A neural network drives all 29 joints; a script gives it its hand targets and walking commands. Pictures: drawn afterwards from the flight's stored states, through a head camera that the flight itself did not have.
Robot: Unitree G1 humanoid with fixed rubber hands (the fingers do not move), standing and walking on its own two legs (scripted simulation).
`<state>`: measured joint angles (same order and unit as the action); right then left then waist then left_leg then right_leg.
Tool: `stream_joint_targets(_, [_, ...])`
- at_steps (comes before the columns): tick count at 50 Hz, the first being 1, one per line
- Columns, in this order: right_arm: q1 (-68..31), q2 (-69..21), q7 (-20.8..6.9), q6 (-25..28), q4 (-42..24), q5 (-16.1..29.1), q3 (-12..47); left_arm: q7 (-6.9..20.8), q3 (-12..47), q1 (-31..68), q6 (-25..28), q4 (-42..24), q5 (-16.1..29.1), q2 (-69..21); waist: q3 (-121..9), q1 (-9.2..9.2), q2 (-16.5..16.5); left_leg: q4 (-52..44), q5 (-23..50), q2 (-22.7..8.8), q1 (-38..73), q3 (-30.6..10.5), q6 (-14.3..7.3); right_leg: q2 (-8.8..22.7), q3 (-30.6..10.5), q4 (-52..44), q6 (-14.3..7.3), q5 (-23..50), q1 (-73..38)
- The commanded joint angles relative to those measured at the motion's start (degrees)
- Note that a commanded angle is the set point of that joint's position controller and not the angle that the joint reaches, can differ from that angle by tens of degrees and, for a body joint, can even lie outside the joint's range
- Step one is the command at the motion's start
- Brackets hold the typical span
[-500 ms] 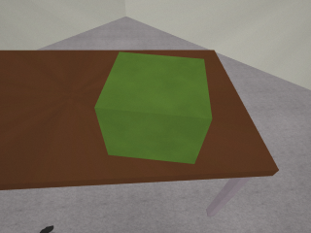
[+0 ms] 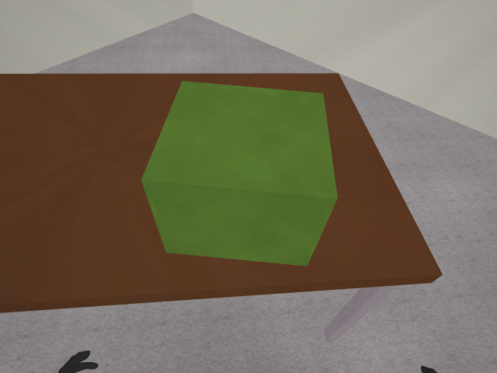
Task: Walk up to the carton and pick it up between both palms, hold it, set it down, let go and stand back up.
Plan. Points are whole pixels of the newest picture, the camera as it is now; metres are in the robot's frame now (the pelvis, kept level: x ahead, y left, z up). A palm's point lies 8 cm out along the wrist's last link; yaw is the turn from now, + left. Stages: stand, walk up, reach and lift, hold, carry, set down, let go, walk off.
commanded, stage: walk up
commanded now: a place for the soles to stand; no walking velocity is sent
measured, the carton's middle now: (244, 173) +0.48 +0.01 +0.01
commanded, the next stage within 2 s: reach and lift in 0.74 s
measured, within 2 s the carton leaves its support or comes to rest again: neither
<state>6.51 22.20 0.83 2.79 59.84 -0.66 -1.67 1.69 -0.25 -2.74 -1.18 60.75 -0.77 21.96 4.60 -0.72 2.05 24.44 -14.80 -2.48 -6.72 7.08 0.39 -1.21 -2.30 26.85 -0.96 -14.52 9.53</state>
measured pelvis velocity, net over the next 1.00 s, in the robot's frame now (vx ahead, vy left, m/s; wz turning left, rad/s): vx -0.02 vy -0.02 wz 0.06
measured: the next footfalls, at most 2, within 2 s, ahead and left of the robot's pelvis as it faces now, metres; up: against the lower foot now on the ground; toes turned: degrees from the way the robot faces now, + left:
none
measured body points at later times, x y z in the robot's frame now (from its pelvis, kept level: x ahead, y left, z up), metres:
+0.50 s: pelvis +0.01 -0.01 +0.00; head +0.03 -0.01 +0.45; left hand +0.13 +0.29 -0.12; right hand +0.09 -0.33 -0.11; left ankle -0.02 +0.12 -0.74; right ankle +0.00 -0.11 -0.74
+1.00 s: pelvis -0.02 -0.02 -0.02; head +0.07 +0.00 +0.42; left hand +0.18 +0.25 -0.13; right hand +0.15 -0.32 -0.11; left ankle -0.02 +0.12 -0.74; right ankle +0.00 -0.11 -0.74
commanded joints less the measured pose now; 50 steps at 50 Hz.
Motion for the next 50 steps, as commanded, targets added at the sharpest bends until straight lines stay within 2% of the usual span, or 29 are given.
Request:
stream_joint_targets(1, [-1.0, 13.7, 0.2, 0.2, -3.8, -0.1, -3.4, -0.3, -2.7, 1.6, 1.0, -3.8, -0.6, 11.8, -7.9, -0.23, -2.0, -2.1, 6.2, -5.7, 4.3, -4.5, -3.3, 6.3, -5.7, -4.9, -3.1, 10.0, 1.4])
stream_joint_targets(2, [-1.8, 13.1, 0.1, 0.2, -3.7, 0.0, -2.8, -0.3, -2.9, 2.8, 1.0, -3.4, -0.5, 12.4, -5.8, 0.35, 1.6, -2.1, 4.9, -5.4, 1.5, -4.9, -3.1, 6.3, -5.7, -4.2, -3.2, 9.0, 1.1])
stream_joint_targets(4, [-2.6, 11.2, 0.1, 0.2, -3.6, 0.2, -2.7, -0.4, -2.4, 3.1, 1.2, -4.2, -0.5, 11.6, -3.7, 0.08, 2.2, -2.6, 1.1, -3.9, 1.2, -4.3, -2.6, 7.1, -8.6, -7.7, -3.7, 3.6, 3.5])
stream_joint_targets(7, [-0.9, 11.1, -0.1, 0.5, -3.0, -0.3, -2.5, -0.2, -2.6, 2.2, 1.2, -4.2, -0.3, 11.6, -5.3, 0.33, 3.6, -3.6, 2.0, -3.5, 2.7, -4.2, -1.5, 7.1, -8.6, -7.8, -3.4, 5.9, 2.4])
stream_joint_targets(9, [-0.7, 11.9, 0.2, 0.8, -3.1, -0.2, -2.4, -0.3, -2.5, 2.6, 1.3, -4.0, -0.5, 10.9, -5.3, 0.08, 1.8, -4.0, 6.8, -4.3, 3.4, -4.8, -1.7, 6.7, -7.6, -6.7, -3.3, 12.5, 1.9])
stream_joint_targets(10, [-1.6, 12.4, 0.4, 0.8, -3.0, -0.5, -2.9, -0.3, -2.0, 1.3, 1.4, -4.2, -0.5, 10.9, -6.9, 0.41, -2.1, -2.7, 10.0, -4.7, 4.2, -4.4, -1.8, 6.8, -7.9, -6.4, -3.1, 17.3, 0.4])
stream_joint_targets(13, [-0.5, 11.7, 0.7, 0.7, -3.4, -0.4, -2.6, -0.7, -2.2, 0.4, 1.6, -4.2, -0.7, 11.5, -7.5, -0.32, 1.2, -2.7, 13.0, -5.7, 4.8, -4.9, -1.9, 7.1, -6.6, -5.4, -3.6, 22.0, -0.6])
stream_joint_targets(15, [0.9, 11.5, 0.5, 0.6, -2.6, -0.1, -3.0, -1.0, -2.7, 1.0, 1.7, -4.1, -0.4, 12.0, -6.2, -1.04, 3.0, -3.6, 13.6, -5.3, 4.9, -3.5, -1.2, 7.1, -6.4, -5.6, -3.4, 22.6, -0.8])
stream_joint_targets(16, [0.7, 12.3, 0.4, 0.6, -2.5, -0.4, -3.1, -0.9, -2.7, 1.3, 1.7, -4.6, -0.2, 11.4, -7.9, -0.89, -1.5, -3.4, 16.8, -5.1, 5.5, -4.2, -1.3, 6.5, -6.0, -4.6, -3.5, 22.2, -0.3])
stream_joint_targets(19, [-1.1, 11.6, 0.3, 0.5, -3.4, -0.1, -2.6, -0.8, -2.5, -0.1, 1.5, -4.5, 0.2, 10.9, -8.4, 0.52, -3.5, -3.7, 17.4, -6.3, 6.6, -3.8, -1.5, 6.7, -6.0, -5.5, -3.3, 20.9, -0.9])
stream_joint_targets(20, [0.0, 11.8, 0.3, 0.3, -2.9, 0.0, -2.8, -0.8, -2.4, 0.8, 1.5, -4.9, -0.1, 11.6, -7.9, -0.19, -0.4, -3.7, 15.7, -5.5, 4.8, -3.8, -1.4, 5.8, -5.4, -4.5, -3.0, 18.9, -1.5])
stream_joint_targets(23, [0.7, 12.5, 0.5, 0.1, -2.8, -0.5, -3.1, -0.8, -2.4, 2.0, 1.3, -4.8, 0.0, 10.8, -5.3, -0.33, -3.8, -4.9, 13.9, -5.7, 3.7, -3.6, -1.4, 6.0, -4.6, -4.9, -2.7, 17.1, 0.0])
stream_joint_targets(24, [0.6, 12.4, 0.4, 0.2, -2.4, 0.0, -3.0, -0.9, -2.6, 1.9, 1.4, -4.6, -0.4, 11.1, -8.4, -0.61, 0.4, -4.3, 13.2, -7.4, 6.0, -4.8, -2.6, 5.6, -3.4, -3.8, -2.4, 17.5, -0.6])
stream_joint_targets(26, [0.9, 12.8, 0.5, 0.3, -2.8, 0.1, -3.5, -0.7, -2.6, 1.4, 1.3, -4.6, -0.2, 11.9, -8.1, -0.40, -1.4, -4.7, 15.2, -8.0, 6.2, -5.6, -3.0, 5.4, -4.7, -3.2, -2.3, 18.0, 0.2])
stream_joint_targets(27, [-0.5, 12.8, 0.5, 0.1, -3.4, -0.2, -3.4, -0.7, -2.5, 1.2, 1.1, -4.7, -0.1, 10.0, -7.9, -0.34, -4.9, -5.0, 14.7, -8.0, 6.5, -5.0, -3.4, 5.5, -4.5, -3.4, -2.4, 16.6, 0.6])
stream_joint_targets(29, [-1.5, 12.6, 0.5, 0.0, -3.8, -0.3, -3.4, -0.7, -2.9, 1.1, 1.0, -4.5, -0.6, 11.3, -5.0, 0.34, 0.1, -4.6, 9.1, -7.2, 4.2, -4.3, -3.2, 5.4, -4.1, -4.9, -2.2, 15.2, 0.0])
stream_joint_targets(31, [0.1, 13.0, 0.4, 0.0, -4.0, -0.2, -3.2, -0.4, -2.9, 2.2, 0.9, -4.7, -0.6, 12.0, -6.9, -0.16, 0.3, -4.0, 10.6, -5.8, 4.7, -4.1, -2.0, 5.7, -6.1, -5.3, -3.5, 15.2, -0.2])
stream_joint_targets(32, [-0.3, 12.3, 0.6, 0.0, -3.8, -0.5, -3.3, -0.4, -2.8, 0.9, 1.2, -5.4, -0.5, 11.3, -5.4, 0.15, -2.2, -3.7, 11.1, -6.3, 3.0, -3.6, -2.6, 6.3, -6.5, -5.8, -3.2, 16.0, -0.2])
stream_joint_targets(34, [-0.6, 10.4, 0.4, 0.1, -3.5, -0.2, -2.8, -0.6, -2.7, 0.8, 1.3, -4.9, -0.5, 11.4, -6.3, 0.55, 2.2, -3.8, 7.5, -4.4, 2.8, -3.7, -1.5, 7.1, -8.4, -7.2, -3.7, 15.2, -2.1])
stream_joint_targets(36, [-0.4, 11.7, 0.4, 0.1, -3.2, -0.5, -2.9, -0.5, -2.8, 0.8, 1.3, -4.9, -0.1, 12.3, -5.1, 0.64, -1.9, -4.2, 10.2, -4.1, 4.6, -3.1, -1.3, 7.1, -8.8, -7.3, -3.7, 16.4, 0.5])
stream_joint_targets(37, [1.1, 11.2, 0.2, 0.2, -3.5, -0.3, -2.7, -0.8, -2.9, 1.6, 1.3, -5.5, -0.7, 12.4, -5.1, -0.20, 0.5, -5.2, 10.7, -4.9, 4.7, -3.6, -1.4, 6.5, -8.1, -6.8, -3.6, 16.9, 0.5])
stream_joint_targets(38, [-18.7, 4.7, -3.2, 9.7, -4.5, -4.1, -5.4, -2.4, -4.4, 17.0, -9.8, -19.7, -1.6, 5.9, 3.0, -1.25, 2.3, 4.6, 5.7, 2.2, -7.4, -1.3, 2.2, 0.3, 4.0, -1.0, -0.2, 10.0, 12.1])
stream_joint_targets(39, [-16.1, 8.5, -4.9, 8.9, -4.6, -3.8, -8.0, -3.0, -3.4, 16.2, -17.3, -24.7, -1.2, 6.3, 2.3, -1.11, 2.2, 4.9, 1.5, 0.9, -8.3, -2.1, 1.2, -0.4, 4.5, 1.5, -0.8, 3.2, 11.0])
stream_joint_targets(40, [-14.6, 8.6, -5.9, 8.8, -3.8, -3.8, -8.2, -3.3, -3.1, 16.5, -18.8, -26.2, -1.2, 6.0, 1.2, -1.15, 1.7, 5.1, 1.5, 0.8, -7.4, -2.1, 1.0, -0.4, 4.7, 1.2, -1.1, 3.6, 11.3])
stream_joint_targets(42, [-10.7, 9.6, -6.3, 7.8, -6.0, -2.6, -8.1, -2.8, -2.4, 13.9, -22.2, -28.5, -1.8, 4.8, -5.4, -2.55, 3.9, 7.6, 5.7, 1.0, -0.5, -1.8, 1.4, -0.2, 5.3, 2.0, -0.9, 11.5, 12.8])
stream_joint_targets(44, [-4.4, 10.6, -5.5, 8.1, -6.7, 0.4, -7.7, -1.8, -4.3, 7.6, -24.5, -34.4, -3.3, 6.1, -14.4, -3.04, 1.2, 11.3, 13.2, 1.6, 4.4, -1.7, 2.7, 0.9, 4.9, 4.7, -0.8, 27.3, 5.8])
stream_joint_targets(45, [-2.7, 11.4, -4.4, 8.6, -7.6, 1.3, -7.8, -1.2, -4.6, 5.5, -24.4, -36.9, -3.0, 6.8, -20.1, -3.93, 3.7, 13.0, 17.9, 2.2, 5.8, -2.6, 2.4, 0.5, 4.3, 6.7, 0.4, 36.9, 1.7])
stream_joint_targets(49, [3.6, 10.0, -0.5, 10.4, -11.2, 5.2, -4.3, 0.1, -10.6, -1.6, -23.7, -39.9, -6.9, 8.5, -24.8, -0.18, 0.5, 12.0, 21.6, 5.5, -0.3, -1.7, 1.6, 3.1, 0.4, 7.0, 1.9, 55.4, -11.9])
stream_joint_targets(50, [4.4, 9.4, -0.3, 10.3, -11.9, 5.2, -3.8, -0.1, -11.9, -3.1, -23.2, -40.8, -7.4, 8.9, -23.7, 0.31, 1.1, 10.8, 19.8, 5.6, -1.0, -1.8, 1.1, 3.7, 0.4, 6.6, 2.3, 52.1, -12.8])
